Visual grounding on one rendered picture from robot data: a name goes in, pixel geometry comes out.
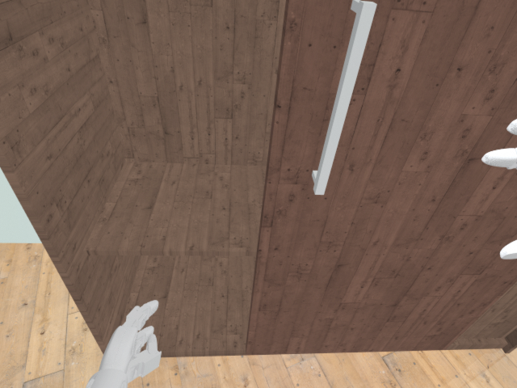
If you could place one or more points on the right robot hand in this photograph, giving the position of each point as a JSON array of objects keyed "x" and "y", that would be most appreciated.
[{"x": 505, "y": 158}]

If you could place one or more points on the robot left forearm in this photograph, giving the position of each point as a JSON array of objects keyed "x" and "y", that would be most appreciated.
[{"x": 108, "y": 378}]

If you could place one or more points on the left robot hand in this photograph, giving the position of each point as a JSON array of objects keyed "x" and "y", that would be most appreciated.
[{"x": 123, "y": 350}]

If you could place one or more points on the wardrobe door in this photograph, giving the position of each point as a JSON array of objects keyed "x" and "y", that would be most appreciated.
[
  {"x": 498, "y": 321},
  {"x": 402, "y": 252}
]

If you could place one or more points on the handle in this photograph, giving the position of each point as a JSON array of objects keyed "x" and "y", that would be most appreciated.
[{"x": 363, "y": 21}]

